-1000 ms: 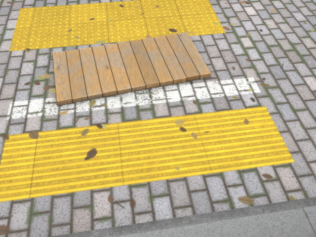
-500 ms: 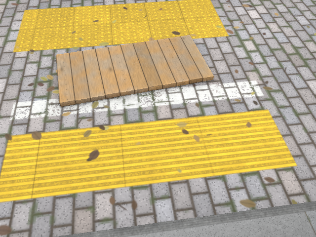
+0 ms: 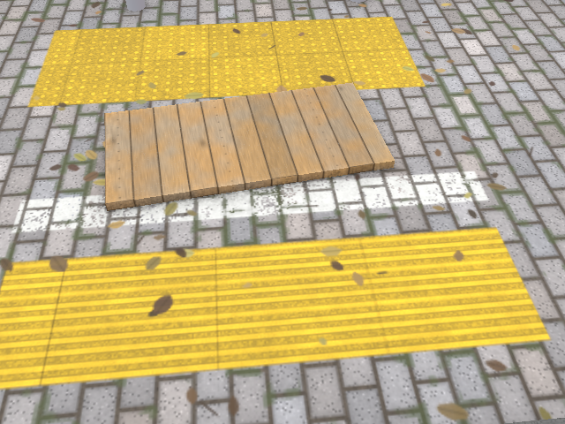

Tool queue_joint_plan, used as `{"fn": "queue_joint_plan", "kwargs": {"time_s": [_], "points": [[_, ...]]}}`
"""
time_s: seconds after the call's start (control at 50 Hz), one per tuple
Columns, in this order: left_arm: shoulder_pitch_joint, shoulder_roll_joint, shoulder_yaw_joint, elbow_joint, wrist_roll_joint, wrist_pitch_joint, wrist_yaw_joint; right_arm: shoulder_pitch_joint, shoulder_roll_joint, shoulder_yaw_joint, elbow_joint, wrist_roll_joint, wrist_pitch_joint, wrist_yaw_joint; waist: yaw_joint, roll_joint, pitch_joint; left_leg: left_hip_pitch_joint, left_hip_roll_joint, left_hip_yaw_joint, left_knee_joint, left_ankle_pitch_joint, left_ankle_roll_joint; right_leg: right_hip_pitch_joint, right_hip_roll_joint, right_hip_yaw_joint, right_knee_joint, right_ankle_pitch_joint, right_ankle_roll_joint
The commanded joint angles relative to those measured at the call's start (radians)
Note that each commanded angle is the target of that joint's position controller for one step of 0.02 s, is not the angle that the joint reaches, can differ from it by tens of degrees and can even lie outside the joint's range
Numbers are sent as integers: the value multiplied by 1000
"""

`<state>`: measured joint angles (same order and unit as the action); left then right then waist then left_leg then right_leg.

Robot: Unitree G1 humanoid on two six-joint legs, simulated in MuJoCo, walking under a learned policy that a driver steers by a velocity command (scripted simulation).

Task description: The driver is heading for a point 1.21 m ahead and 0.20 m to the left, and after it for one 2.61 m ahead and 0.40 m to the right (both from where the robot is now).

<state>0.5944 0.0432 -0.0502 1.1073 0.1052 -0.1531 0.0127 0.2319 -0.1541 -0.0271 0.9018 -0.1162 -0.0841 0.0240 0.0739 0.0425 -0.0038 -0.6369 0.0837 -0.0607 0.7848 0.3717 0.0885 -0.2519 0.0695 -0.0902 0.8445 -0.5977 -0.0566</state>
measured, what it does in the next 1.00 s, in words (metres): goes down: left foot 0.18 m lower, then right foot 0.18 m lower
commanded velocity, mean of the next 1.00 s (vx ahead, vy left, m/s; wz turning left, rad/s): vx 0.49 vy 0.00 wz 0.12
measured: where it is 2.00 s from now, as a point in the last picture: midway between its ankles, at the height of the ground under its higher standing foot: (282, 308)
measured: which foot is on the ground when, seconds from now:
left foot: up 0.00-0.14, down 0.16-0.62, up 0.64-1.00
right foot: down 0.00-0.16, up 0.18-0.58, down 0.60-1.00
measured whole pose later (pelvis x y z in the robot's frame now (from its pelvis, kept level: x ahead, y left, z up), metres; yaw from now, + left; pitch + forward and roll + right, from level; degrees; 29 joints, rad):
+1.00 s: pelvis +0.56 -0.05 -0.37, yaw +9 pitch -1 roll -4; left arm 0.62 0.10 -0.08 1.12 0.13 -0.14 -0.02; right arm 0.17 -0.22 0.02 0.90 -0.10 -0.07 0.08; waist 0.07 0.07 0.01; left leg -0.74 0.10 -0.10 0.75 0.51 0.09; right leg -0.12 0.05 -0.25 0.80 -0.66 -0.05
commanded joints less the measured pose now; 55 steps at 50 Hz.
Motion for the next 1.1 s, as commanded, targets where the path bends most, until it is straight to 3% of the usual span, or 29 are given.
{"fn": "queue_joint_plan", "kwargs": {"time_s": [0.02, 0.08, 0.14, 0.16, 0.18, 0.2, 0.22, 0.26, 0.3, 0.32, 0.36, 0.42, 0.54, 0.58, 0.6, 0.62, 0.64, 0.66, 0.68, 0.72, 0.74, 0.78, 0.82, 0.84, 0.9, 0.98, 1.06, 1.08, 1.1], "points": [[57, 151, 8, -25, -2, -19, -16, -8, -49, 11, -46, 19, 15, 10, -32, -86, 145, 431, -37, 90, -104, 36, -65, -567, -169, 172, -194, 42, -149], [157, 162, 13, 0, -46, 19, -1, -124, -78, 23, -73, 9, 18, 1, 45, -64, 169, 225, 16, 8, -426, -150, -32, -176, -261, 363, -79, 79, -179], [59, 213, 36, -28, -54, 69, -40, 220, -149, 0, 76, 38, -3, 3, -117, 58, 153, 547, -15, 52, -701, -163, -25, -151, -153, 287, 334, 185, -126], [33, 264, 55, -15, -5, 91, -95, 464, -204, -34, 144, 32, 2, -1, -225, 37, 57, 878, 16, 81, -581, -45, 29, -297, -101, 228, 617, 338, -99], [168, 110, 35, 9, -25, 85, -137, 658, -294, -65, 195, 15, 19, 11, -228, 256, -201, 1322, 210, -69, -172, 567, 269, -611, 39, 195, 1148, -175, -35], [71, 127, 37, -86, -68, 60, -146, 687, -335, -85, 221, -4, 15, 31, -249, 124, -182, 1372, 274, -174, -126, 536, 301, -913, 36, 178, 1300, -198, -35], [-85, 144, 43, -191, -74, 30, -136, 565, -339, -98, 183, -8, 5, 34, -268, 72, -62, 1295, 403, -461, -267, -114, 396, -1205, -35, 202, 1243, -95, -3], [-186, 161, 41, -203, -31, 32, -74, 321, -18, 7, 164, -18, -6, 29, -135, -179, 110, 799, 279, -285, -364, -559, 240, -1126, -212, 291, 871, 338, -52], [-199, 126, 35, -176, 11, 60, -70, 124, 95, 67, 80, 13, -38, 0, -63, -121, 231, 102, 110, -32, -478, -486, 209, -559, -280, 198, 191, 798, -101], [-263, 128, 43, -188, 18, 80, -82, 164, 19, 57, 102, 43, -51, -3, -80, 4, 189, -13, 38, -6, -479, -618, 215, -415, -226, 109, 206, 840, -79], [-123, 128, 27, -160, 16, 80, -108, 246, -85, 52, 137, 37, -65, 9, -31, -13, 130, -101, 74, -95, -356, -607, 244, -326, -190, 104, 367, 855, -29], [-400, 173, 11, -254, 11, 65, -75, 309, -67, 73, 140, 23, -94, -45, -144, -88, 67, 91, -16, -48, -141, -705, 140, -344, -199, 120, -208, 1339, 4], [-596, 230, 3, -350, 17, 104, -95, 429, -150, 68, 175, 54, -30, -15, -208, -27, 181, 394, 109, -275, 9, -677, 162, -333, -205, 147, -466, 842, 5], [-413, 265, 21, -253, -18, 74, -80, 411, -154, 59, 175, 50, 3, -7, -153, -91, 126, 391, 32, -179, 223, -612, 110, -36, -181, 84, -631, 950, 2], [-147, 336, 62, -147, -34, 66, -66, 444, -178, 52, 206, 10, 27, 34, -51, -116, 58, 264, -32, -84, 452, -584, 51, 305, -174, 44, -631, 1099, -19], [180, 414, 110, -87, -31, 67, -68, 438, -140, 54, 194, -6, 23, 84, 107, -216, -111, -55, -106, -31, 834, -625, -23, 804, -252, 88, -401, 1312, -147], [227, 508, 139, -80, -38, 87, -100, 597, -30, 66, 199, 27, 5, 108, 32, -351, -394, -268, -151, 6, 1289, -1215, -58, 1131, -435, 233, -75, 1693, -340], [221, 482, 136, -77, 14, 99, -114, 413, -116, 51, 91, 68, -12, 120, 99, -198, -319, -546, -144, 14, 1414, -1214, -71, 1078, -504, 403, -164, 1466, -376], [106, 430, 134, -83, 16, 99, -98, 240, -121, 48, 17, 94, -23, 95, 112, -113, -133, -692, -72, -25, 1239, -1050, -35, 853, -545, 451, -321, 780, -330], [-116, 262, 67, -116, 27, 89, -101, 240, -116, 40, 41, 79, -25, 44, -47, 1, 107, -427, 23, -94, 1027, -713, 38, 161, -466, 373, -463, 379, -262], [-237, 117, 17, -152, 36, 51, -73, 227, -70, 50, 42, 30, -20, 29, -136, 19, 164, -284, 108, -156, 654, -437, 65, -91, -395, 287, -512, 440, -212], [-225, 148, 18, -147, -27, -4, -38, 185, -36, 43, 65, 8, 1, 52, -103, -86, 163, -72, 59, -63, 371, -224, 48, -251, -311, 146, -593, 449, -217], [-158, 191, 30, -100, -4, -7, -30, 250, -38, 44, 70, -3, 12, 73, -132, -105, 104, -88, 41, -55, 431, -166, 40, -235, -312, 159, -470, 487, -241], [-107, 136, 14, -76, 17, -16, -13, 179, -43, 49, 40, -8, -1, 70, -80, -31, 91, -255, 69, -163, 199, -25, 21, -33, -331, 162, -435, 572, -219], [16, 155, -3, -22, 13, -12, -20, 28, -66, 48, 6, 33, -4, 44, -44, -58, 95, -143, 51, -83, -31, 247, -29, -29, -315, 98, -360, 472, -185], [-13, 165, -17, -46, 22, -3, -30, -108, -144, 38, -64, 11, 13, 60, -60, -33, 172, -68, 35, -43, -12, 153, 5, -80, -326, 106, -307, 378, -143], [234, 165, -8, 50, -26, 35, 27, -360, -103, 59, -123, 36, 7, 72, 92, -54, 252, -287, 61, 15, -312, -20, -33, 333, -331, 135, -217, 483, -114], [94, 234, 43, 9, -158, 71, 50, -493, -75, 43, -173, 248, 13, 84, 113, -14, 327, -215, -31, 3, -266, 81, -34, 117, -310, 82, -82, 482, -61], [92, 240, 41, -9, -154, 83, 51, -480, -69, 52, -167, 243, 18, 92, 99, 1, 275, -170, -55, 69, -298, 81, -30, 146, -290, 39, -44, 562, -42]]}}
